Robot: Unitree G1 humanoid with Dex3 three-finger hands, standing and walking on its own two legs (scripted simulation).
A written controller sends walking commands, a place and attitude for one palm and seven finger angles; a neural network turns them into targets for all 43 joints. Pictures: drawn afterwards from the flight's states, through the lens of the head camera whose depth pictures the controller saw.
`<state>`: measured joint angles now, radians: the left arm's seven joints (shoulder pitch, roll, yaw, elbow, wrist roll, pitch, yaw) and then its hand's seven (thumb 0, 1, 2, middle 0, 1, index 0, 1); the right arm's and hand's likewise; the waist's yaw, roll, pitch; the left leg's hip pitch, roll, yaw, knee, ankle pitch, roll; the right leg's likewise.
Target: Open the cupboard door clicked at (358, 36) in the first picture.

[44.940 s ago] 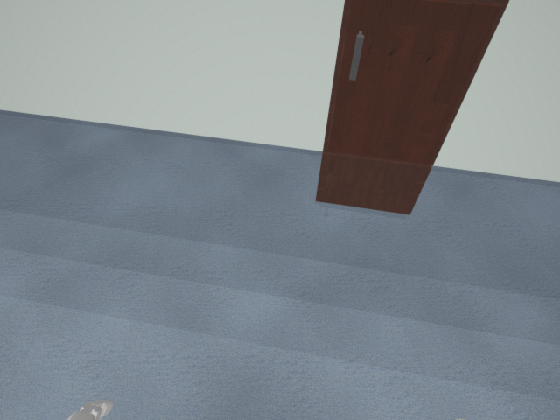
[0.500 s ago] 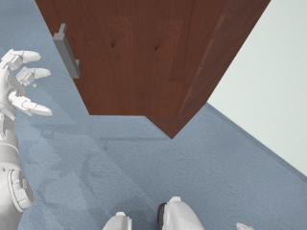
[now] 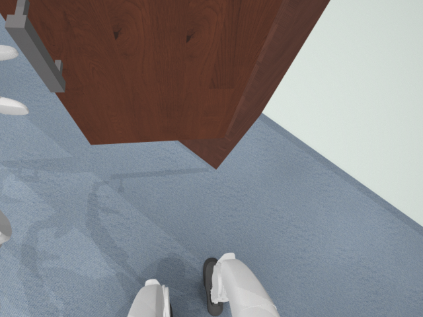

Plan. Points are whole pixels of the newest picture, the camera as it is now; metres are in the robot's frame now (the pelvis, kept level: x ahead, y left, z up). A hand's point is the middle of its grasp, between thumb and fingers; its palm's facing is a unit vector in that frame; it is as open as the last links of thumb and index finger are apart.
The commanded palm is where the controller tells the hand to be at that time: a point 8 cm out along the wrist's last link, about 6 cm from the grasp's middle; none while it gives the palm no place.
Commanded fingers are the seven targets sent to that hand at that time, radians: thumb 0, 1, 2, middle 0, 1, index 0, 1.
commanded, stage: move the hooked fingers beside the handle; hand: left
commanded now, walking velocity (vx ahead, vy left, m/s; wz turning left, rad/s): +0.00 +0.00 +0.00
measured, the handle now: (41, 49) +0.56 +0.23 +0.07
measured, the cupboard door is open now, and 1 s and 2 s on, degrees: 44 44 44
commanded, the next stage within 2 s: slide the fingers in behind the handle in 0.80 s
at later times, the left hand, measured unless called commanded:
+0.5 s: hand out of the picture +0.51 +0.29 +0.07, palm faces -0.01 -1.00 +0.00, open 14.0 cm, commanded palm +0.49 +0.33 +0.07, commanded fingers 0.00 -0.50 0.30 -0.30 -1.20 -0.30 -1.20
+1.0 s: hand out of the picture +0.51 +0.29 +0.07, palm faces +0.00 -1.00 -0.02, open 14.0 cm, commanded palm +0.49 +0.32 +0.07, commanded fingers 0.00 -0.50 0.30 -0.30 -1.20 -0.30 -1.20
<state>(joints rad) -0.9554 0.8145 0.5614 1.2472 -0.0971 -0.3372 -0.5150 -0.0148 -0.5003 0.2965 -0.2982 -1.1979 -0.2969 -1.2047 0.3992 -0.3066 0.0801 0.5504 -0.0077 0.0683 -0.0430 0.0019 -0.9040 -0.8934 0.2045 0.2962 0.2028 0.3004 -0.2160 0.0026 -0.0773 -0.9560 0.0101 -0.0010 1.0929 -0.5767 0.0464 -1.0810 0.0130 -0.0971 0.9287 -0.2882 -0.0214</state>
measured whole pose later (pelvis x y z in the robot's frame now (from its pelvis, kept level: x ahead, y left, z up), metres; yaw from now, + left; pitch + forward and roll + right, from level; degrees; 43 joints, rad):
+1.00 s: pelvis +0.00 +0.00 +0.00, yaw +0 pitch +25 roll -5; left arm -0.93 0.79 0.54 1.20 -0.13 -0.36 -0.52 -0.02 -0.50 0.30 -0.30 -1.20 -0.30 -1.20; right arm 0.40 -0.29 0.08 0.56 -0.01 0.10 -0.03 0.00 -0.90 -0.89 0.20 0.30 0.20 0.30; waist -0.20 0.00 -0.08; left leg -0.96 0.01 -0.02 1.11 -0.59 0.05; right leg -1.08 0.02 -0.11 0.93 -0.30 -0.02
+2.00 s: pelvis +0.01 +0.00 +0.01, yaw +0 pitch +24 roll -3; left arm -0.87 0.58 0.43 1.14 -0.12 -0.40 -0.34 -0.01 -0.50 0.30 -0.30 -1.20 -0.30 -1.21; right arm 0.40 -0.27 0.06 0.56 -0.02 0.10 -0.01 0.00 -0.91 -0.89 0.20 0.30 0.20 0.30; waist -0.18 0.02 -0.09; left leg -0.89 0.01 0.00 1.06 -0.58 0.04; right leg -1.03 0.01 -0.09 0.92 -0.30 -0.02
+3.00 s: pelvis +0.01 +0.00 +0.01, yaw +0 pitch +23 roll -3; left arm -0.87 0.55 0.42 1.15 -0.12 -0.43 -0.32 -0.01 0.15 0.58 -0.34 -1.27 -0.34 -1.27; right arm 0.40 -0.27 0.05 0.57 -0.02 0.08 -0.01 0.00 -0.90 -0.89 0.20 0.30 0.20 0.30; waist -0.18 0.02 -0.10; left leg -0.88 0.00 0.00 1.05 -0.57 0.04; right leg -1.02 0.01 -0.09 0.92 -0.30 -0.02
